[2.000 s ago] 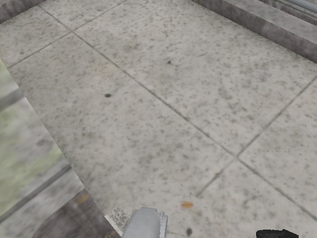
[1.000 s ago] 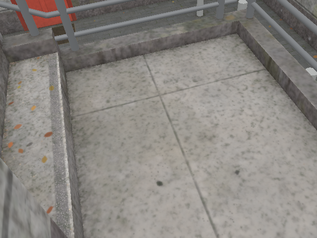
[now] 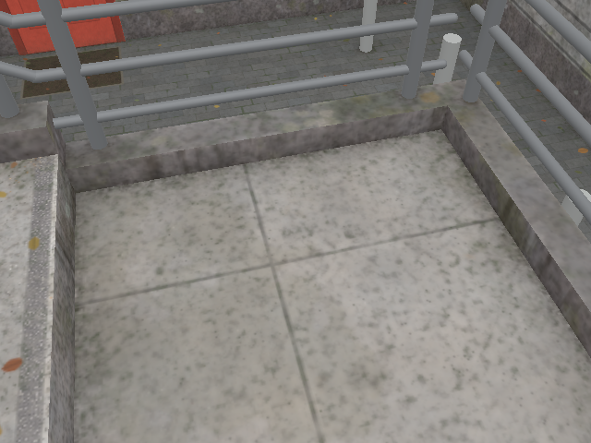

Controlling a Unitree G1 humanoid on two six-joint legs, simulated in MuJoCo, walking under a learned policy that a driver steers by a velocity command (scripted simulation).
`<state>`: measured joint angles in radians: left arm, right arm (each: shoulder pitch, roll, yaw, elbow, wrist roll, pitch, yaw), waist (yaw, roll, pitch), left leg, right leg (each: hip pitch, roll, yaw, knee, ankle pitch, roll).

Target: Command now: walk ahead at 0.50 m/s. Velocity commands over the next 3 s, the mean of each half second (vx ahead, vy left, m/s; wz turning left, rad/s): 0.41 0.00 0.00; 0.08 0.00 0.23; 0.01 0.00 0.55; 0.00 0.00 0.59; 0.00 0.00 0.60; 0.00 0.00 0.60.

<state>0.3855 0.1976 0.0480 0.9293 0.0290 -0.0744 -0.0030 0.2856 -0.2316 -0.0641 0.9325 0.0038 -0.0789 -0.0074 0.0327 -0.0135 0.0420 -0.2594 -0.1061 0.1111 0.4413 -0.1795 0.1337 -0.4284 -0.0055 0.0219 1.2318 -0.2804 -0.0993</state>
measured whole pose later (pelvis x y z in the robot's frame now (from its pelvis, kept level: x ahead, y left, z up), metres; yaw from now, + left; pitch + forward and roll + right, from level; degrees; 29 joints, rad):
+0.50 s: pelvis +0.27 -0.04 +0.00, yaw +2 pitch +0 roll +0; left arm 0.11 0.19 0.03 0.90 0.02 -0.09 0.00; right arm 0.39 -0.18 -0.04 0.97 0.00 -0.08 -0.03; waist -0.04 0.02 0.09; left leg -0.32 -0.05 -0.02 1.13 -0.47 0.04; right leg -0.38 0.03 -0.10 0.48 -0.12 -0.08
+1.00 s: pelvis +0.31 -0.01 +0.01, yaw +10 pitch +2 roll -1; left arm 0.20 0.24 0.06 0.90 0.02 0.01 0.04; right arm 0.26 -0.21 -0.06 0.91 -0.02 0.00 -0.02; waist -0.01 -0.02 0.01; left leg -0.31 -0.05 -0.04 0.47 -0.19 0.06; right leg -0.47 0.02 -0.02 0.97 -0.42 -0.02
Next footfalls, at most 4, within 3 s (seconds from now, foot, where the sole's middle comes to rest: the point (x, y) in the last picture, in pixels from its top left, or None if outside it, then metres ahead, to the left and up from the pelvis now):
0.38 right None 0.40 -0.11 -0.77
0.82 left None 0.37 0.09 -0.77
1.22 right None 0.37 -0.12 -0.77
1.66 left None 0.25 0.06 -0.77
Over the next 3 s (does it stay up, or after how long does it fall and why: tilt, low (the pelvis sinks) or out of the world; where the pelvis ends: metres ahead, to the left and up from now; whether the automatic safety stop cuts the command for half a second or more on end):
stays up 0.23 -0.06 0.01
